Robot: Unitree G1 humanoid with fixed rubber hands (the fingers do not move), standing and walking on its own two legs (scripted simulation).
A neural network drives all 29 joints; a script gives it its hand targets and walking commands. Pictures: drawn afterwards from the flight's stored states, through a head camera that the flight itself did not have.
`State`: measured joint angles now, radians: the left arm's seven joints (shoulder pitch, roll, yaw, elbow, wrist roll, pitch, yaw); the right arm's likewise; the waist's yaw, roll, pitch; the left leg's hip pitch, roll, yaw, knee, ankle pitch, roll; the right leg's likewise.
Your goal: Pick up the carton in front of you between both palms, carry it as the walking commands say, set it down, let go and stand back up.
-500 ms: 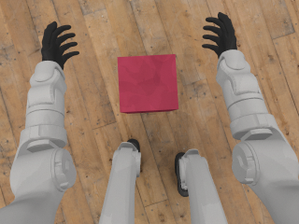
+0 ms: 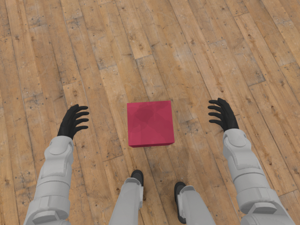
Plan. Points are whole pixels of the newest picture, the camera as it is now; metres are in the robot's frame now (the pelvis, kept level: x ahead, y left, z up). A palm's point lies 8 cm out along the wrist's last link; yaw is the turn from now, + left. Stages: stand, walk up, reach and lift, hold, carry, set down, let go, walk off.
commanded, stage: let go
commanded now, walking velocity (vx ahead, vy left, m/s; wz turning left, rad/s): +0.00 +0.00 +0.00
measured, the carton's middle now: (149, 126) +0.44 +0.04 -0.58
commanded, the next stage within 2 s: stand in 0.92 s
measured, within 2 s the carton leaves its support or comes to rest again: neither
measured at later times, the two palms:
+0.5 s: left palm (62, 197) +0.20 +0.21 +0.00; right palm out of the picture +0.23 -0.26 +0.00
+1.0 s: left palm (49, 194) +0.21 +0.24 +0.00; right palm out of the picture +0.21 -0.26 -0.01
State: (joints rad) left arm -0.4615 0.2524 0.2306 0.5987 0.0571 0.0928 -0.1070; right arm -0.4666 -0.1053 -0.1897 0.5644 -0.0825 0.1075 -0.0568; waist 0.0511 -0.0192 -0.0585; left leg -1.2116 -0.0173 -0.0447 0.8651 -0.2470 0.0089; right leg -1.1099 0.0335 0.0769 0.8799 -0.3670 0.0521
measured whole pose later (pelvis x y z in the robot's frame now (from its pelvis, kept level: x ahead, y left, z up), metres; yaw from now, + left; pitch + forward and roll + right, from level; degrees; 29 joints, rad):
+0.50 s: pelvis +0.05 -0.03 +0.07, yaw +1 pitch +4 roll +1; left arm 0.23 0.21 0.05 0.43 -0.01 0.02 -0.07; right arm 0.19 -0.20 -0.06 0.47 -0.01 0.01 0.04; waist 0.01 -0.01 0.04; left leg -0.30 -0.01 -0.05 0.41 -0.18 -0.02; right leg -0.22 0.01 0.07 0.45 -0.30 0.00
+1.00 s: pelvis +0.06 -0.02 +0.07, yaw +1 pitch -2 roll +0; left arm 0.22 0.27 0.04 0.47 0.03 0.11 0.00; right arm 0.20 -0.23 -0.02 0.58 -0.04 0.06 0.01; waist 0.01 -0.02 0.04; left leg -0.21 -0.01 -0.05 0.50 -0.26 -0.01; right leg -0.10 0.01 0.07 0.48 -0.35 0.01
